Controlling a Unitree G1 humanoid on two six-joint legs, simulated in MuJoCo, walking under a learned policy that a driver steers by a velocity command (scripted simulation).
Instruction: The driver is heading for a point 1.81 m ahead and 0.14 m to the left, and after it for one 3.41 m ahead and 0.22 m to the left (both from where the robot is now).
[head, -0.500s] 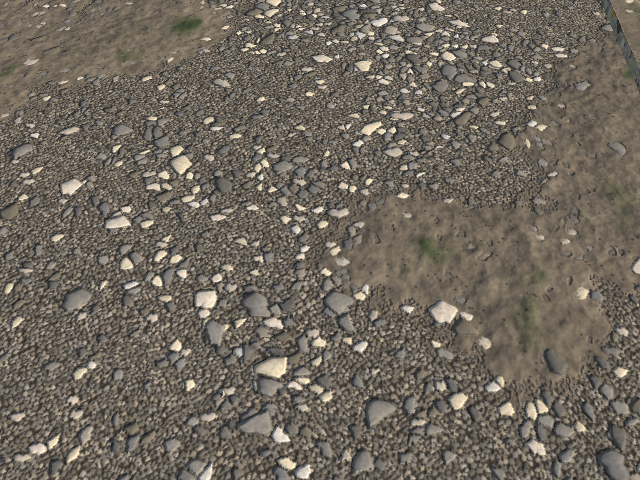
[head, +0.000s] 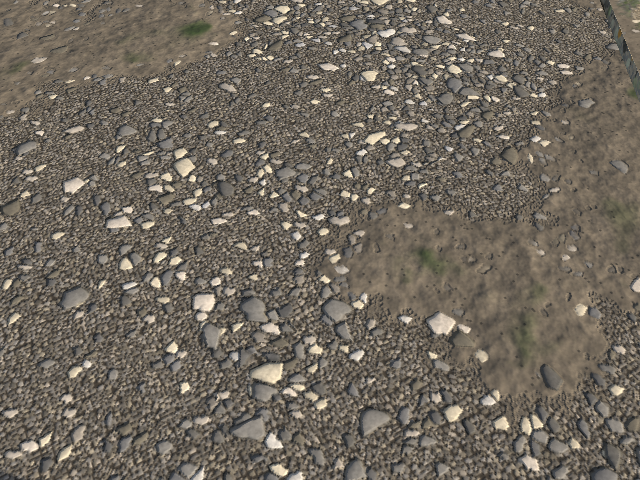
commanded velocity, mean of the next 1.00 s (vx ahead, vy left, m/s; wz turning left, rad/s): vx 0.34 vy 0.00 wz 0.00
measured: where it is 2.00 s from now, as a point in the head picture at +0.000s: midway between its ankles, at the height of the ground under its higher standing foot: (322, 324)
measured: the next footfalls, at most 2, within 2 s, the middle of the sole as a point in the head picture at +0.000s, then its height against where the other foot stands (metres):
left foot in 0.88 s outside the picture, level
right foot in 1.44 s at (374, 366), level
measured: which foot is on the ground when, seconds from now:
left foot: down 0.00-0.36, up 0.38-0.86, down 0.88-1.00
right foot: down 0.00-0.88, up 0.90-1.00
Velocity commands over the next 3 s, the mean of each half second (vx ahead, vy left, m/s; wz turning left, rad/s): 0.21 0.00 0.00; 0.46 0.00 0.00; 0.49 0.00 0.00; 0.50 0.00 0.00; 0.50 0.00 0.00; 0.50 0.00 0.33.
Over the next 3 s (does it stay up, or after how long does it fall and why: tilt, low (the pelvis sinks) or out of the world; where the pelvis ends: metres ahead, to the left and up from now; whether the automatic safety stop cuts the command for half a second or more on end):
stays up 1.46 0.01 0.01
